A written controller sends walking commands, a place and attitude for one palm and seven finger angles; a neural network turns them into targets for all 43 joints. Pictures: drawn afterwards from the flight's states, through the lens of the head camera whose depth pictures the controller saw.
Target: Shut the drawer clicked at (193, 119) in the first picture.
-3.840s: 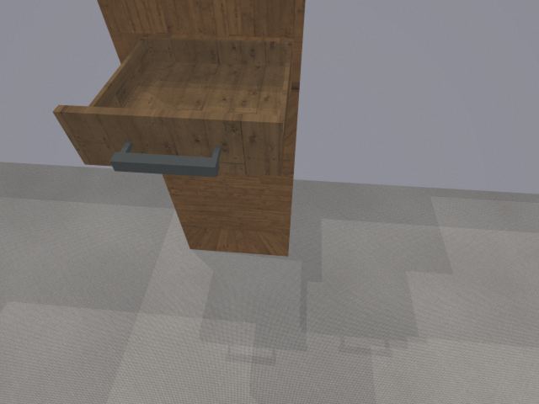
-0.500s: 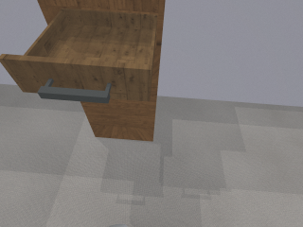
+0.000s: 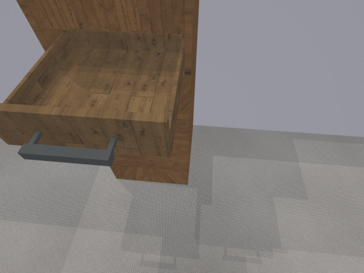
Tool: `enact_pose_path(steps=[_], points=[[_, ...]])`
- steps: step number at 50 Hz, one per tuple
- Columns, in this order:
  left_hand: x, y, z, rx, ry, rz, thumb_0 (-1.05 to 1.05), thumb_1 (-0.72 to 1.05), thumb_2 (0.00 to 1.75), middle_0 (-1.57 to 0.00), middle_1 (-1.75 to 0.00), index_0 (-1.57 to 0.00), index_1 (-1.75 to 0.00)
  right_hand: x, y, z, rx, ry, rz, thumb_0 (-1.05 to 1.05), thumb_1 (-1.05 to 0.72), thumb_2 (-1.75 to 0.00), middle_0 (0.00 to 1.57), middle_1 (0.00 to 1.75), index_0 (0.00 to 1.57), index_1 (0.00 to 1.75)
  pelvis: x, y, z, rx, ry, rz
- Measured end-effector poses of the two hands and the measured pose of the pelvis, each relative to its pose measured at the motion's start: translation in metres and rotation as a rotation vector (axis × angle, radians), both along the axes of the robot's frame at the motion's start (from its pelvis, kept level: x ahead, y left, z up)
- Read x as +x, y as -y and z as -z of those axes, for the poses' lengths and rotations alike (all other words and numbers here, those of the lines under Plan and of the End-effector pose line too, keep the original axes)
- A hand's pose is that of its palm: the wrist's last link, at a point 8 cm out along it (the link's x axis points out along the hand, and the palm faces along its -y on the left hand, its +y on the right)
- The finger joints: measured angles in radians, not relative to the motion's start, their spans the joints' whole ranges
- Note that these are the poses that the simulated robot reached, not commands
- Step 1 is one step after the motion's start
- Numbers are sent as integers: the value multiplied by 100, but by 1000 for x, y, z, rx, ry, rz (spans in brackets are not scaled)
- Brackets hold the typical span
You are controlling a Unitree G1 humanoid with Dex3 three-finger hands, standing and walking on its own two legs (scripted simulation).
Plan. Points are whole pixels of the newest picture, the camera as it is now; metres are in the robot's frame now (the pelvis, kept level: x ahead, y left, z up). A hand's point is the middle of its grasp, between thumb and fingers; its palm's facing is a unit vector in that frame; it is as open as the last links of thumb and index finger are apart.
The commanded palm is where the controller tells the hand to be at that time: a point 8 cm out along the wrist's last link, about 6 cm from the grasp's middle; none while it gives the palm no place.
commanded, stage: come to a stop and stand still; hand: left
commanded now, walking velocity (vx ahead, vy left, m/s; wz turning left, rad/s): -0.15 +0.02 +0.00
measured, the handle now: (71, 146) +0.33 +0.25 +0.10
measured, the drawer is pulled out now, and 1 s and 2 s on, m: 0.30 0.30 0.30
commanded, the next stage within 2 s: look again from close up in 0.76 s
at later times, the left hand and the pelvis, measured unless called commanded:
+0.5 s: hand out of the picture +0.03 +0.22 -0.17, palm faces +0.02 -0.97 -0.25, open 7.4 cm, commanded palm none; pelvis -0.01 +0.02 +0.00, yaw -2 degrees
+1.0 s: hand out of the picture +0.01 +0.21 -0.17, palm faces -0.06 -0.98 -0.20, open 7.4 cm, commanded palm none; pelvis -0.01 +0.03 +0.01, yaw -3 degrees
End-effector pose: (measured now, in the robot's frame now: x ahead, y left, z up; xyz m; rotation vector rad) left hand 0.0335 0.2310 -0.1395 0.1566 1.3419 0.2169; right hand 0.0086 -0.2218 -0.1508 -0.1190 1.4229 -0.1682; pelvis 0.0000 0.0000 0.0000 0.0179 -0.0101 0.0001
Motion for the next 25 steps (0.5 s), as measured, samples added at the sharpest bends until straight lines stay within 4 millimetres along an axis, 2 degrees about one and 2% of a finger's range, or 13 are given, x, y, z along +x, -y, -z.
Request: enact_pose_path(steps=[5, 10, 14, 18, 21, 25], points=[[8, -2, -1, 12, 10, -4, 0, 92, 90, -20, -30, -20, -30, 39, 12, -2, -24, 83, -33, 0, -91, -90, 20, 30, 19, 30, 1, 4, 1, 12, -3, 3], [6, 2, -8, 28, 23, 13, 0, 91, 90, -20, -30, -20, -30, 64, 24, -3, -23, 131, -45, 0, -91, -90, 20, 30, 19, 30, 0, 11, -1, 3, -7, -7], [-1, 4, -15, 34, 50, 54, 0, 91, 90, -20, -30, -20, -30, 84, 27, -17, -24, 234, -33, 1, -91, -90, 20, 30, 19, 30, -2, 7, -5, 9, -15, 36], [-10, -5, -14, 29, 63, 87, 0, 91, 90, -20, -30, -20, -30, 105, 20, -31, -33, 370, -40, 1, -91, -90, 20, 30, 19, 30, -6, -3, -3, 0, 1, 52], [-11, -18, -4, 21, 78, 80, 0, 90, 90, -20, -30, -20, -30, 107, 9, -32, -47, 429, -69, 1, -91, -90, 20, 30, 19, 30, -9, -13, 5, -33, 20, 37], [-9, -31, -6, 17, 110, 70, 0, 91, 90, -20, -30, -20, -30, 88, -7, -33, -44, 388, -107, 1, -91, -90, 20, 30, 19, 30, -14, -21, 2, -32, 32, 40]])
